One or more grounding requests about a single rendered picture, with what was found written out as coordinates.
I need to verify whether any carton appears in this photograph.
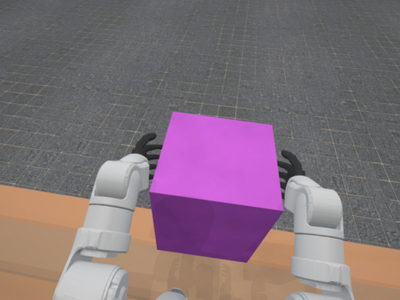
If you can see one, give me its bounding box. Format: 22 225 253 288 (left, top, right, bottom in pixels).
149 111 284 263

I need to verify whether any left robot shin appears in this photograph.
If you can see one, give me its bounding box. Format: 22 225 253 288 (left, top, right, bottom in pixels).
170 288 187 298

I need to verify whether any right robot hand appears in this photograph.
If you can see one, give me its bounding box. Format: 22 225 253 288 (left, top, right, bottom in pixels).
277 150 305 200

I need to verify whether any left robot hand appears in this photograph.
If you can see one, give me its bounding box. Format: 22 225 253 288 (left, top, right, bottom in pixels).
132 133 163 179

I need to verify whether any robot left upper arm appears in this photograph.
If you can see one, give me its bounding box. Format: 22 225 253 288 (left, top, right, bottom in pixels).
54 261 129 300

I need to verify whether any right robot forearm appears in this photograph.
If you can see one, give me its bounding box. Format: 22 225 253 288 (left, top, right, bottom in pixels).
284 176 354 300

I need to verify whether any left robot forearm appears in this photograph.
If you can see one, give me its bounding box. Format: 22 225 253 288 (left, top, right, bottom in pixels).
52 154 149 300

